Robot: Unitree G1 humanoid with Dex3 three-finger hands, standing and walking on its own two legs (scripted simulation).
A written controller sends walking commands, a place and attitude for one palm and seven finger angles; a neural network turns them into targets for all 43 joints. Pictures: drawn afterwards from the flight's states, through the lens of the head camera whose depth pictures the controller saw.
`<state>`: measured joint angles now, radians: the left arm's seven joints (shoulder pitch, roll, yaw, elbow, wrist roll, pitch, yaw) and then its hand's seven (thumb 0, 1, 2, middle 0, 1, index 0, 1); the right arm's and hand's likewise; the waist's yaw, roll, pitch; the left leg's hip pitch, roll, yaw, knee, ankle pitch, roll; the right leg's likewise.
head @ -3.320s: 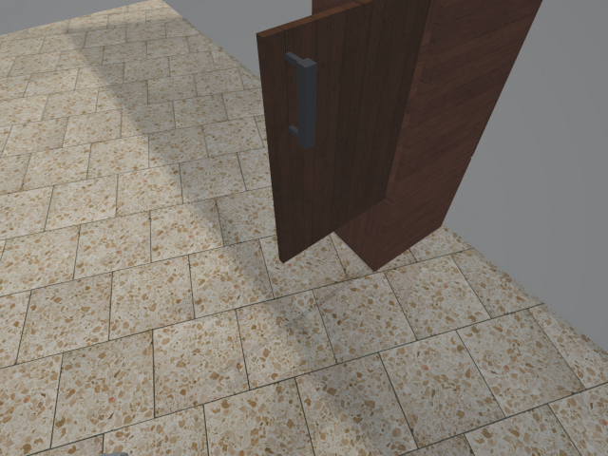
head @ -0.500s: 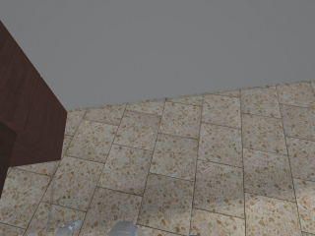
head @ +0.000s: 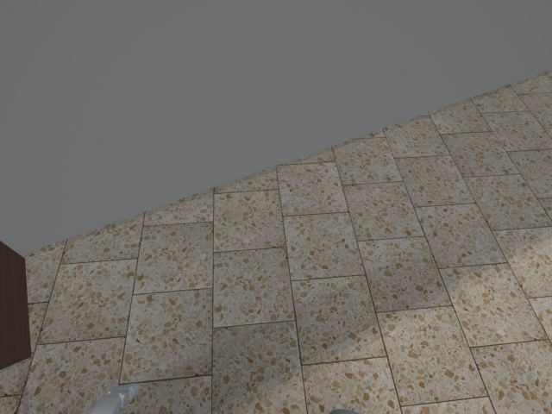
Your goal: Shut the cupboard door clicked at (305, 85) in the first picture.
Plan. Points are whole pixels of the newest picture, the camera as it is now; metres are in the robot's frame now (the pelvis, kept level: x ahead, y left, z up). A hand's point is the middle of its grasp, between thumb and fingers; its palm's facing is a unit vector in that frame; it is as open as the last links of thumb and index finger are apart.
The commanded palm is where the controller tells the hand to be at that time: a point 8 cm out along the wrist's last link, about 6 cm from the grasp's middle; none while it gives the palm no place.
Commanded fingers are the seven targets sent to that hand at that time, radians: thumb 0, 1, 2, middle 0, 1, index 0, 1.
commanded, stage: walk around to get in front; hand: left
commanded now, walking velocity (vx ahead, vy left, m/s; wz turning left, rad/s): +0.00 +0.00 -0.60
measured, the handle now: out of the picture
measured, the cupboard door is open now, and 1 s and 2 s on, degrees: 92 92 92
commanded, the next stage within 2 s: none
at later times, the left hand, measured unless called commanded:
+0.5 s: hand (184, 376) +0.18 +0.17 -0.17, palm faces -0.25 -0.95 -0.20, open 7.4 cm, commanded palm none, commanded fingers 0.00 0.90 0.90 -0.20 -0.30 -0.20 -0.30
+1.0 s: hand (238, 338) +0.25 +0.09 -0.18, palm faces -0.53 -0.82 -0.21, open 7.4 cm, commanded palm none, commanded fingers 0.00 0.90 0.90 -0.20 -0.30 -0.20 -0.30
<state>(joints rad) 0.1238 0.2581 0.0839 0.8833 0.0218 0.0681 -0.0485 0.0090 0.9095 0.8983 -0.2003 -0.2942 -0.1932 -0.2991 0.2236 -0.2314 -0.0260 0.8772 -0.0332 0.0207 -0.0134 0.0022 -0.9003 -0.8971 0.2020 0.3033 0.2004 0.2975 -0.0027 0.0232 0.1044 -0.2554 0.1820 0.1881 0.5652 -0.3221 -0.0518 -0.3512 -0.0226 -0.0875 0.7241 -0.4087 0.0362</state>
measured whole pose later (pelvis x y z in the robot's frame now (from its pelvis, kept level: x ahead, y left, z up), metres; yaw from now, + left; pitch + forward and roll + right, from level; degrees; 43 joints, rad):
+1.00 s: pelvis +0.09 -0.05 -0.01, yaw -36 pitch +3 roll -1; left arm 0.20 0.24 0.07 0.92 0.01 0.06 0.00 0.01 0.90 0.90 -0.21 -0.29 -0.20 -0.30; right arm 0.13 -0.23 -0.03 0.86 -0.01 0.02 -0.02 0.00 -0.91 -0.90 0.20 0.30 0.19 0.30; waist 0.01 -0.03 0.07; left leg -0.35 0.05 0.06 0.59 -0.29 -0.03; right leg -0.32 0.05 0.10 0.66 -0.41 0.02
